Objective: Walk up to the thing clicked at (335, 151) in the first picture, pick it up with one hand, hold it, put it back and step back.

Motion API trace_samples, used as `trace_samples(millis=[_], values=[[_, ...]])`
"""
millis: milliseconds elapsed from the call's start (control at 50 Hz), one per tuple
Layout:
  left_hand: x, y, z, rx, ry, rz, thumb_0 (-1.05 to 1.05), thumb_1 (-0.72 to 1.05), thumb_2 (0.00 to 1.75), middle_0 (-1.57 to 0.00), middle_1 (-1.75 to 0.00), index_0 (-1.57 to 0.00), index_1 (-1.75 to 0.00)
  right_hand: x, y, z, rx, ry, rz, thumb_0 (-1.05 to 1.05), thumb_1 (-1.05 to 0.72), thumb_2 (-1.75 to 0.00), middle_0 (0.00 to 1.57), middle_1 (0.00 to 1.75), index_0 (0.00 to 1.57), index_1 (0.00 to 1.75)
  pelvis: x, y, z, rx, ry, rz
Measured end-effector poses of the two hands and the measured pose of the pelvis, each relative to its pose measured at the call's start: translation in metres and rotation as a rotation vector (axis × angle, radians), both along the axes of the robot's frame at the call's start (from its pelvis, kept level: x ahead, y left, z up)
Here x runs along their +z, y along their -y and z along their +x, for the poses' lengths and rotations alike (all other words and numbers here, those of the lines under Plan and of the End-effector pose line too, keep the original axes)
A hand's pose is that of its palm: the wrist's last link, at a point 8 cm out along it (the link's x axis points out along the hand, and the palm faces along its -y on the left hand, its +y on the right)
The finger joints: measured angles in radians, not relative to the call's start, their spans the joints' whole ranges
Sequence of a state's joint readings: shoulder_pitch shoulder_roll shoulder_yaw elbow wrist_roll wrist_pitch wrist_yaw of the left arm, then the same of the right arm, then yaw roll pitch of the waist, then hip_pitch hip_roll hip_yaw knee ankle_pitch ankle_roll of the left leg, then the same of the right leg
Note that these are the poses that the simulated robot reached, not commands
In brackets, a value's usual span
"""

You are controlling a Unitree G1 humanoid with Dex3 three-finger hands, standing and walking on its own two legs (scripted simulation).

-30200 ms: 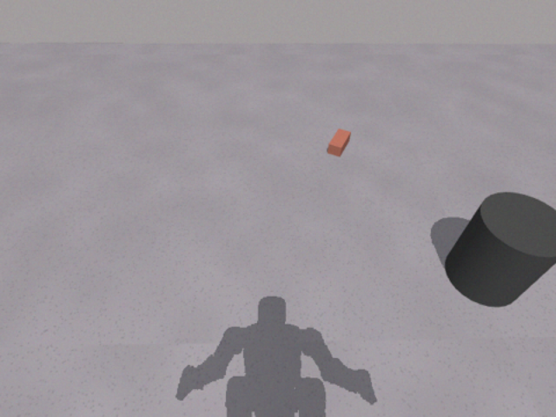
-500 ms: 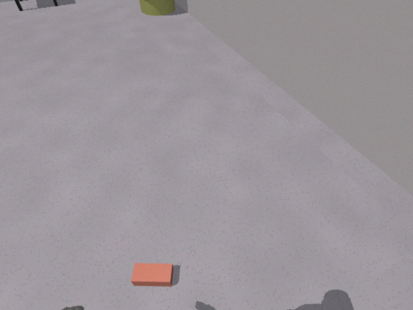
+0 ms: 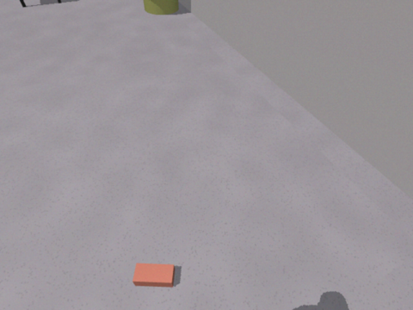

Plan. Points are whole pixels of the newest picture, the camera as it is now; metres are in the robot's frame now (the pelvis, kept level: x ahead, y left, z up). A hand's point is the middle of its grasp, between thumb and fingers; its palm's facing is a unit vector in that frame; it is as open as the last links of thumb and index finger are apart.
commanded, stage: walk up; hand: left
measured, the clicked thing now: (154, 275) +0.43 +0.24 -0.75
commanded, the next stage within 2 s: stand in 0.22 s
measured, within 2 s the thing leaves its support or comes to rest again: neither
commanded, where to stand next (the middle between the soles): +0.05 +0.00 m, yaw +0 degrees
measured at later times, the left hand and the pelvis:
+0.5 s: hand out of the picture +0.08 +0.25 -0.16, palm faces -0.02 -0.94 -0.34, open 7.4 cm; pelvis +0.01 +0.00 +0.00, yaw +0 degrees
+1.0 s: hand out of the picture +0.07 +0.25 -0.16, palm faces -0.04 -0.94 -0.33, open 7.4 cm; pelvis +0.01 +0.00 +0.00, yaw +0 degrees
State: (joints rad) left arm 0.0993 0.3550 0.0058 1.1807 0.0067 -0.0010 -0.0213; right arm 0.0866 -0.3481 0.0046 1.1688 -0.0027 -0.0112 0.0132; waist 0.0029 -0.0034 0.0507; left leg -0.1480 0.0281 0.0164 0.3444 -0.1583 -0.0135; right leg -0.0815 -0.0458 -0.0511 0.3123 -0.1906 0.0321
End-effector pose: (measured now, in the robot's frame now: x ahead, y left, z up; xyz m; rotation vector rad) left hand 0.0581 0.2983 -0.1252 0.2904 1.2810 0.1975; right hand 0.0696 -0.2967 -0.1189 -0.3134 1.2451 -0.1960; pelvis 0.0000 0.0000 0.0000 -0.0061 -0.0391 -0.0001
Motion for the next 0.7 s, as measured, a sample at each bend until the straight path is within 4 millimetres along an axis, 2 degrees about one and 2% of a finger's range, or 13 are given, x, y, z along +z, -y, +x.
trace_samples(millis=[140, 360, 520, 700], values=[[0.002, -0.002, 0.000, 0.012, 0.000, 0.005, 0.00, 0.90, 0.90, -0.20, -0.30, -0.20, -0.30, -0.001, -0.004, 0.011, 0.008, 0.014, 0.010, 0.01, -0.90, -0.90, 0.21, 0.30, 0.20, 0.29, 0.000, -0.001, 0.004, 0.005, -0.002, 0.001], [0.004, 0.000, 0.012, -0.010, 0.030, 0.012, 0.00, 0.90, 0.90, -0.20, -0.30, -0.20, -0.30, 0.001, -0.003, 0.024, 0.016, 0.040, 0.006, 0.01, -0.90, -0.90, 0.21, 0.30, 0.20, 0.29, 0.000, -0.001, 0.007, 0.004, -0.001, 0.001], [0.006, 0.001, 0.018, -0.022, 0.043, 0.014, 0.00, 0.90, 0.90, -0.20, -0.30, -0.20, -0.30, 0.002, -0.001, 0.021, 0.015, 0.037, 0.001, 0.01, -0.90, -0.90, 0.21, 0.30, 0.20, 0.29, 0.001, -0.001, 0.006, 0.002, -0.001, 0.003], [0.006, 0.001, 0.016, -0.028, 0.040, 0.017, 0.00, 0.90, 0.90, -0.20, -0.30, -0.20, -0.30, 0.001, 0.001, 0.012, 0.006, 0.021, 0.004, 0.01, -0.90, -0.90, 0.21, 0.30, 0.20, 0.29, 0.001, 0.000, 0.006, 0.001, 0.000, 0.003]])
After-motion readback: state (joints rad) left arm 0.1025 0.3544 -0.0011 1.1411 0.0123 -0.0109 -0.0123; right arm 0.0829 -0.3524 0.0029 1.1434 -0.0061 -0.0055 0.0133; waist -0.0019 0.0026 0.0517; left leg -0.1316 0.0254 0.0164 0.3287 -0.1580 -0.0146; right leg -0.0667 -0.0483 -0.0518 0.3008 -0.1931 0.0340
